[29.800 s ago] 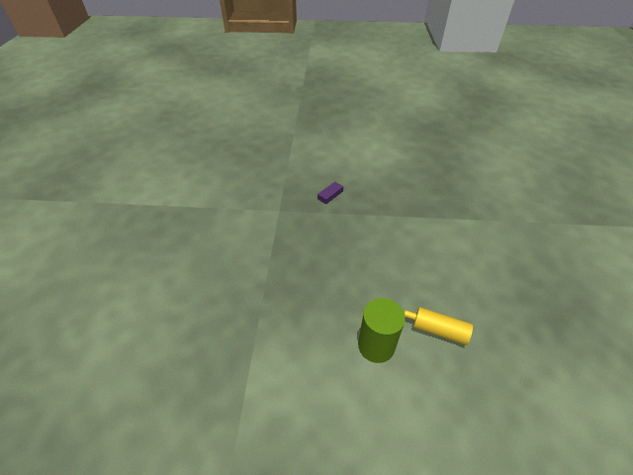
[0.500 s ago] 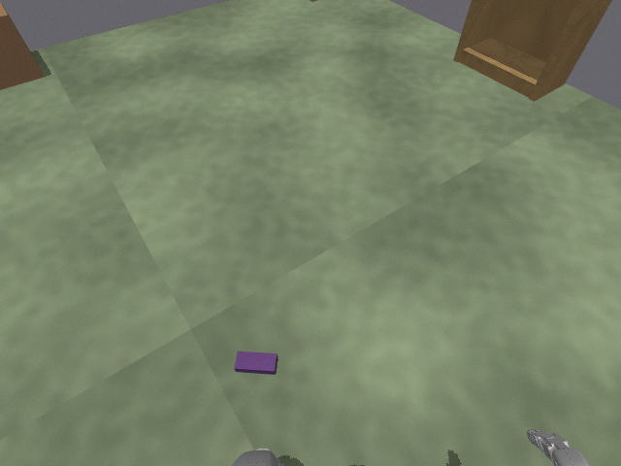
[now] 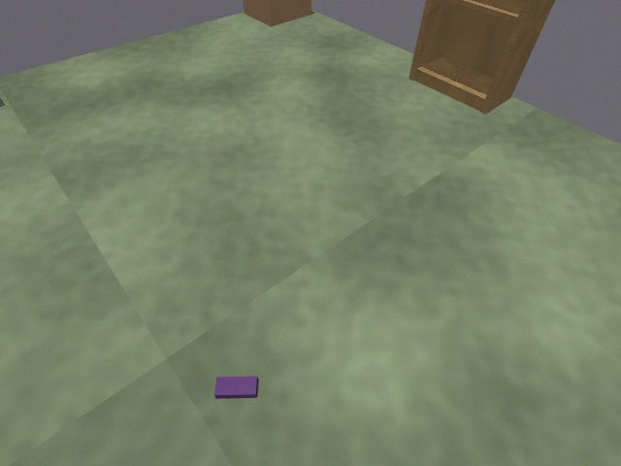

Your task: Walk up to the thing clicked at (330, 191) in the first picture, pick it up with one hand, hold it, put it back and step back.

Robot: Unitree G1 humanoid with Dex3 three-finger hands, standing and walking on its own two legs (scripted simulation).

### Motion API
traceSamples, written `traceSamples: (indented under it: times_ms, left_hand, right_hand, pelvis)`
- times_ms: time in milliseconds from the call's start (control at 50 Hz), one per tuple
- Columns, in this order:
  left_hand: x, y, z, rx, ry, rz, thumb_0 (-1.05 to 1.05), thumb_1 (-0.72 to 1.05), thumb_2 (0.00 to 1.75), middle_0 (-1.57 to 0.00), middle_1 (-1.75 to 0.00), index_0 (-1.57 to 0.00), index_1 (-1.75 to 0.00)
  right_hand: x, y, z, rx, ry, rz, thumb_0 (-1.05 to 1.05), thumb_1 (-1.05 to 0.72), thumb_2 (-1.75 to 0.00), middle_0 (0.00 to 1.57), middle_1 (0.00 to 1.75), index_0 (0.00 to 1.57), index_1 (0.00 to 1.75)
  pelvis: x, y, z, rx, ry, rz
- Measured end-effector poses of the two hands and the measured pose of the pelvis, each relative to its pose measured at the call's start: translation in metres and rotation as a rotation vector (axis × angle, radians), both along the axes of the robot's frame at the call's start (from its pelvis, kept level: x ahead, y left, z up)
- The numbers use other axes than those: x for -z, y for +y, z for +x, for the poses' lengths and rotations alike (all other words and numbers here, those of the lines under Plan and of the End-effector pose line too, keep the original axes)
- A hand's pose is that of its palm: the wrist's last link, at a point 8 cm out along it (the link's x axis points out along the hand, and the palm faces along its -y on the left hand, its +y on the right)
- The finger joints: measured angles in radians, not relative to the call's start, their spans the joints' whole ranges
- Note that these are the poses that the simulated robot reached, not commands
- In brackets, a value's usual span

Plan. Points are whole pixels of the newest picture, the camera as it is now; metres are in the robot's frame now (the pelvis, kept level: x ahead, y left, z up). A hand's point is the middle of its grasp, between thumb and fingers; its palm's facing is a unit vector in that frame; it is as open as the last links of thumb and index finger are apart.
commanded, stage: walk up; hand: left
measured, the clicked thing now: (236, 387) +0.47 +0.24 -0.74
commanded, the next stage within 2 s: stand in 0.60 s
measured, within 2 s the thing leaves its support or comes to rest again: neither
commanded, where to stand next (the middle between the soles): +0.09 -0.01 m, yaw +1 degrees
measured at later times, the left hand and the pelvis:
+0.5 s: hand out of the picture +0.13 +0.24 -0.13, palm faces +0.00 -0.95 -0.32, open 7.4 cm; pelvis +0.01 +0.00 +0.02, yaw +0 degrees
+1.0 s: hand out of the picture +0.08 +0.25 -0.14, palm faces +0.00 -0.94 -0.34, open 7.4 cm; pelvis +0.02 -0.01 +0.02, yaw +1 degrees
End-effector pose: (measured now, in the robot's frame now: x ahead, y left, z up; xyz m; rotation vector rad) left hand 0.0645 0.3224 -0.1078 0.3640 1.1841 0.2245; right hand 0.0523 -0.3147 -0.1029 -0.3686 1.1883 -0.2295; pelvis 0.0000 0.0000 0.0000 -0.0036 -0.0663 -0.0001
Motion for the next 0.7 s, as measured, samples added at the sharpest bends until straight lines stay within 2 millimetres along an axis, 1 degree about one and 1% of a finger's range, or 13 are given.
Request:
traceSamples:
  times_ms: [40,100,220,320,420,480,540,700]
  left_hand:
    - [-0.001,-0.010,0.002,0.002,-0.003,-0.001,0.00,0.90,0.90,-0.20,-0.30,-0.20,-0.30]
    - [-0.003,-0.021,0.008,0.022,0.004,-0.011,0.00,0.90,0.90,-0.20,-0.30,-0.20,-0.30]
    - [-0.007,-0.036,0.033,0.031,-0.034,-0.045,0.01,0.90,0.90,-0.20,-0.30,-0.20,-0.30]
    - [-0.010,-0.040,0.053,0.033,-0.069,-0.063,0.00,0.90,0.90,-0.20,-0.30,-0.20,-0.30]
    - [-0.011,-0.038,0.062,0.023,-0.082,-0.073,0.00,0.90,0.90,-0.20,-0.30,-0.20,-0.30]
    - [-0.012,-0.035,0.062,0.014,-0.077,-0.074,0.00,0.90,0.90,-0.20,-0.30,-0.20,-0.30]
    - [-0.012,-0.031,0.056,0.004,-0.058,-0.071,0.00,0.90,0.90,-0.20,-0.30,-0.20,-0.30]
    - [-0.010,-0.024,0.029,-0.019,0.021,-0.059,0.00,0.90,0.90,-0.20,-0.30,-0.20,-0.30]
  right_hand:
    - [0.005,-0.004,0.002,0.015,0.015,0.011,0.01,-0.90,-0.90,0.20,0.30,0.20,0.30]
    - [0.010,-0.004,0.007,0.027,0.018,0.031,0.01,-0.91,-0.90,0.20,0.30,0.20,0.30]
    - [0.013,0.005,0.012,0.024,0.036,0.068,0.01,-0.91,-0.90,0.20,0.30,0.20,0.30]
    - [0.008,0.012,0.016,0.014,0.046,0.079,0.01,-0.91,-0.90,0.20,0.30,0.20,0.30]
    - [0.002,0.013,0.022,0.010,0.044,0.067,0.01,-0.91,-0.90,0.20,0.30,0.20,0.30]
    - [-0.002,0.013,0.026,0.007,0.042,0.058,0.01,-0.91,-0.90,0.20,0.30,0.20,0.30]
    - [-0.005,0.012,0.031,0.004,0.039,0.051,0.01,-0.91,-0.90,0.20,0.30,0.20,0.30]
    - [-0.008,0.014,0.045,-0.015,0.020,0.053,0.01,-0.91,-0.90,0.20,0.30,0.20,0.30]
  pelvis:
    - [0.000,-0.004,0.001,-0.006,-0.002,-0.015]
    - [-0.001,-0.005,0.002,0.004,0.008,0.004]
    - [-0.007,-0.006,0.004,-0.002,0.015,0.011]
    - [-0.012,-0.006,0.006,-0.006,0.018,0.012]
    - [-0.015,-0.004,0.008,-0.007,0.019,0.009]
    - [-0.017,-0.003,0.008,-0.008,0.020,0.008]
    - [-0.018,-0.002,0.009,-0.009,0.022,0.007]
    - [-0.021,-0.002,0.013,-0.011,0.025,0.007]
